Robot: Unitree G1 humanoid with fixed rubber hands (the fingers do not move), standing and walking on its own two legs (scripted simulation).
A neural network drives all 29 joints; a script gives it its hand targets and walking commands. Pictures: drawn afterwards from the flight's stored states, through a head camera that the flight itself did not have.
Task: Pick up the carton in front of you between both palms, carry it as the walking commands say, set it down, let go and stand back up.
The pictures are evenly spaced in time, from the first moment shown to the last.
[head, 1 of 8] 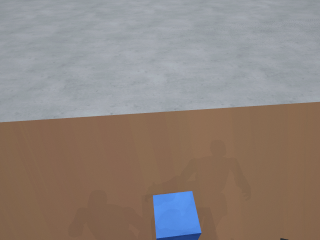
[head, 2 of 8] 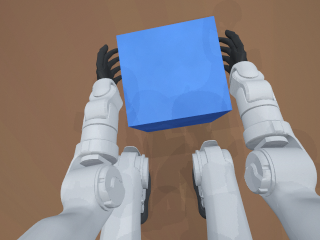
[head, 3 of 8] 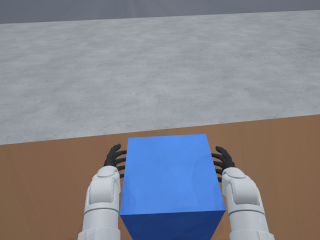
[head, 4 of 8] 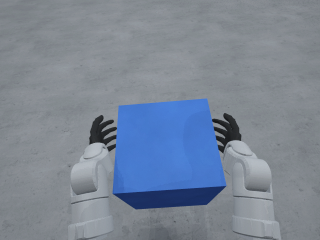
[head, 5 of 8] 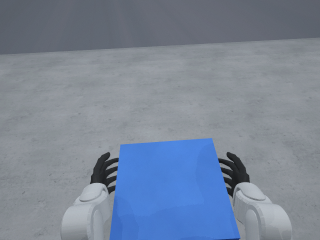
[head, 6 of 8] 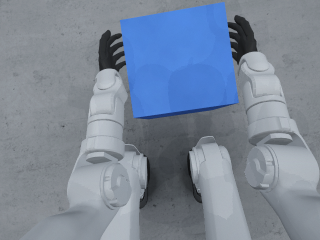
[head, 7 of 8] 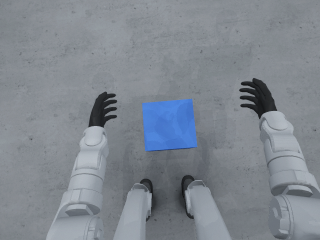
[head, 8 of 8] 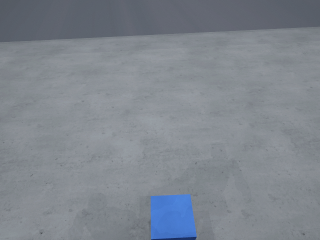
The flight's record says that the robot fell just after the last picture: no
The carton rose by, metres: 0.68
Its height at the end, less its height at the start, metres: -0.09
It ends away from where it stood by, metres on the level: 3.46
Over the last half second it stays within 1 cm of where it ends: yes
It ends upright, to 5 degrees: yes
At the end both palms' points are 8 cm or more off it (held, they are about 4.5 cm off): yes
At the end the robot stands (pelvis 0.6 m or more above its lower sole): yes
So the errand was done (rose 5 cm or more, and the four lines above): yes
